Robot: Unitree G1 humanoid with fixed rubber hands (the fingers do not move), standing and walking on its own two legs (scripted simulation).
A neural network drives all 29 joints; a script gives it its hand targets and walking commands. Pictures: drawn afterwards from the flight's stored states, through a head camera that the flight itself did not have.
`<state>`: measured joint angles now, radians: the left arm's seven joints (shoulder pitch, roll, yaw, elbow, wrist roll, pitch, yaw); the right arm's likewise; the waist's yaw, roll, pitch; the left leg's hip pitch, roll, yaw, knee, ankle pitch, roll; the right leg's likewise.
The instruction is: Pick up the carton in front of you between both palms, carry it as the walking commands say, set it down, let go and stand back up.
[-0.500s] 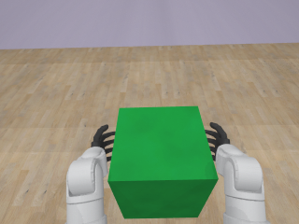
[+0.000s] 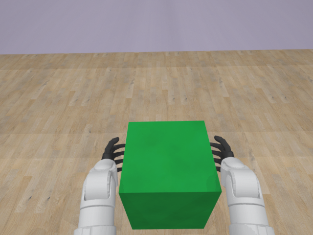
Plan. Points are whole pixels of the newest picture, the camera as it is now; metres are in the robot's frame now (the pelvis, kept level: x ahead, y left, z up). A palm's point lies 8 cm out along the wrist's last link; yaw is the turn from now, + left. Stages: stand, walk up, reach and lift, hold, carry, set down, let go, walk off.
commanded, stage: carry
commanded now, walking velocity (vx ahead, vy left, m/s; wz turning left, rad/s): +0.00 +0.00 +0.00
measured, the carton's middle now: (167, 176) +0.29 +0.00 -0.03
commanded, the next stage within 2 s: hold in 0.42 s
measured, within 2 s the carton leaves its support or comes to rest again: neither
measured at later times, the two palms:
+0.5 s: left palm (111, 167) +0.28 +0.14 +0.04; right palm (228, 165) +0.28 -0.16 +0.04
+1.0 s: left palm (111, 165) +0.28 +0.14 +0.04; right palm (231, 178) +0.24 -0.15 +0.05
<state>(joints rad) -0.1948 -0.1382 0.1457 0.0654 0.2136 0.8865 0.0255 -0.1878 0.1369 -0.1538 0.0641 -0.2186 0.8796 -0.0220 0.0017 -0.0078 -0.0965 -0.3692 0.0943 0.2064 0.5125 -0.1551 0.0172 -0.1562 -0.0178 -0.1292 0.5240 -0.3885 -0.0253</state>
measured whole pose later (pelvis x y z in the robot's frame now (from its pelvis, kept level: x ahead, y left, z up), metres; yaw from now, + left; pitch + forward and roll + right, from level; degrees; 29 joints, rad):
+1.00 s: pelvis -0.03 +0.04 +0.01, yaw -9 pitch -7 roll +0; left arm -0.27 -0.15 0.21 0.20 0.29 0.71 0.02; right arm -0.29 0.16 -0.25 0.30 -0.27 0.64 0.02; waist 0.01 -0.06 0.08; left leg -0.15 0.01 0.07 0.36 -0.08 0.02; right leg -0.02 -0.01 0.04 0.42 -0.27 0.00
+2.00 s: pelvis -0.08 +0.02 -0.16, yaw -9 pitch +36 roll -3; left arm -0.74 -0.02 0.46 0.58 0.26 0.25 -0.03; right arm -0.78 0.14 -0.42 0.66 -0.19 0.19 -0.10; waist 0.08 -0.10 -0.14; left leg -1.62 0.05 -0.05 1.29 -0.31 -0.02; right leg -1.47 0.08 -0.02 1.39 -0.56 -0.02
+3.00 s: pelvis -0.12 +0.03 -0.37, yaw -12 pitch +44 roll -2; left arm -1.27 0.24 0.41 0.83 0.06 0.25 0.03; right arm -1.37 -0.13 -0.19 0.94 -0.04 0.20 -0.19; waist 0.18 -0.08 0.19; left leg -2.37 0.04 -0.06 1.96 -0.35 -0.03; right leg -2.21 0.12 -0.01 2.13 -0.68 0.01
